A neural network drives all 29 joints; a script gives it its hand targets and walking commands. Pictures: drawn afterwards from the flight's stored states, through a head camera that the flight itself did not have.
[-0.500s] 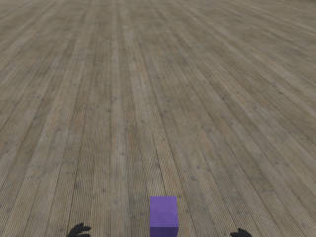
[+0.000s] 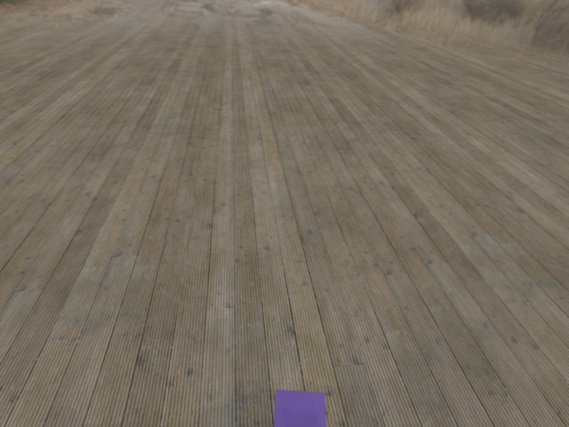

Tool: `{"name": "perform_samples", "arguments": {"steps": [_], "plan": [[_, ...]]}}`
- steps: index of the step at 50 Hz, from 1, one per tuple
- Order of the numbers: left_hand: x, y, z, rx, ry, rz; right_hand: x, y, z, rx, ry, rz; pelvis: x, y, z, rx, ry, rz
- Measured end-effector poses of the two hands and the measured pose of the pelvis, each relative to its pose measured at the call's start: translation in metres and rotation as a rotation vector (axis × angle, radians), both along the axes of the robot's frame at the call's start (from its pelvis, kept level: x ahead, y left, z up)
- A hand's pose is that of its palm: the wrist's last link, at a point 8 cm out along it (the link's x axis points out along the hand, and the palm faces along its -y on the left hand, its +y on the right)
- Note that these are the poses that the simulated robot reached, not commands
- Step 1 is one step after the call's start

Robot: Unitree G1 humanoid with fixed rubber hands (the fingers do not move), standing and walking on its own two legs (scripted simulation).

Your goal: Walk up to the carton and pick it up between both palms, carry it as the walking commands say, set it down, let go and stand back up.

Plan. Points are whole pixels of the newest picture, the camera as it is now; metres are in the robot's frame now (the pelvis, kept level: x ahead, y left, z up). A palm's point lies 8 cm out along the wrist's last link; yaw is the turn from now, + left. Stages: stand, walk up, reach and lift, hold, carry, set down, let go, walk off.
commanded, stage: stand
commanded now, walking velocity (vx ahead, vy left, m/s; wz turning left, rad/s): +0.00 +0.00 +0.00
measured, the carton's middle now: out of the picture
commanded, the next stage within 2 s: none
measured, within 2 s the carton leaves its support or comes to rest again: neither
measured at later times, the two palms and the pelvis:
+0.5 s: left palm out of the picture -0.02 +0.22 -0.16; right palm out of the picture -0.03 -0.19 -0.15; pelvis +0.03 +0.01 +0.00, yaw +1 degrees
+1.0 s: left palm out of the picture -0.02 +0.20 -0.15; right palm out of the picture -0.05 -0.19 -0.16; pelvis +0.02 +0.00 +0.00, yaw +1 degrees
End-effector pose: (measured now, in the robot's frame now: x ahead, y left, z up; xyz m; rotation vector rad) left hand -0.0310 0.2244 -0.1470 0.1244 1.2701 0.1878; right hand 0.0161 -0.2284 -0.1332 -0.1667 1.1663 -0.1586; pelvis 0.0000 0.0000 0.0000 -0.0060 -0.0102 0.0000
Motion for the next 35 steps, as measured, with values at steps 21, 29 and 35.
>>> {"name": "perform_samples", "arguments": {"steps": [21, 29, 35], "plan": [[0.009, -0.005, -0.007, -0.015, 0.15, 0.03, -0.044, 0.043, -0.02, 0.067, 0.257, -0.046, 0.027, 0.007, -0.003, 0.002, -0.005, 0.013], [0.019, -0.009, -0.009, -0.027, 0.174, 0.028, -0.041, 0.041, -0.02, 0.052, 0.277, -0.066, 0.034, 0.008, -0.003, 0.01, -0.014, 0.013], [0.022, -0.008, -0.006, -0.021, 0.165, 0.041, -0.05, 0.043, -0.022, 0.06, 0.327, -0.051, 0.034, 0.008, -0.003, 0.015, -0.025, 0.023]]}}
